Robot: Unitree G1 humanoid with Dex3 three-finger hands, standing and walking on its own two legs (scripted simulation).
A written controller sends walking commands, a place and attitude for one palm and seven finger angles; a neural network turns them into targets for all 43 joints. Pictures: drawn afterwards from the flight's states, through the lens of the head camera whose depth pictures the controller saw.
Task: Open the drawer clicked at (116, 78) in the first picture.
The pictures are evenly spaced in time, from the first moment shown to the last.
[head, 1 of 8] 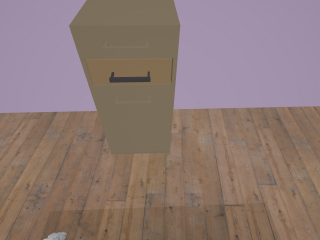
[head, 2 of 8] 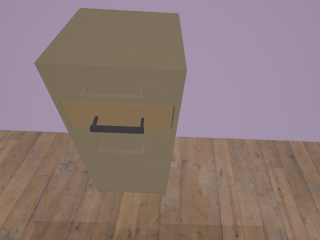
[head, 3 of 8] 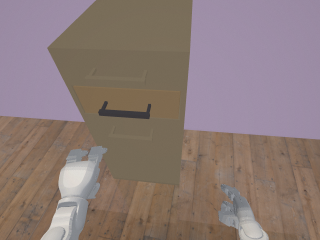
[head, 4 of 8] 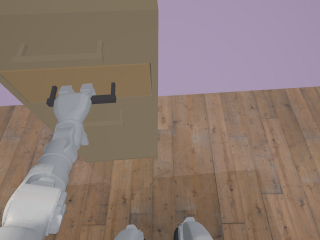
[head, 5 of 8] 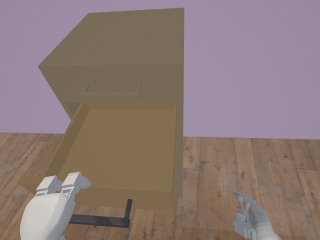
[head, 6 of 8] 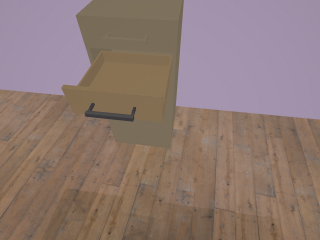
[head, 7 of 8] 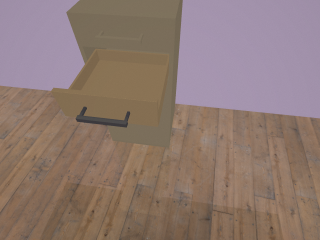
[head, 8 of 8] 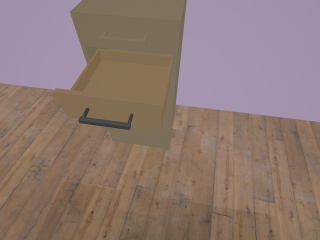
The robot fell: no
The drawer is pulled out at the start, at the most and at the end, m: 0.00 0.30 0.30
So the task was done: yes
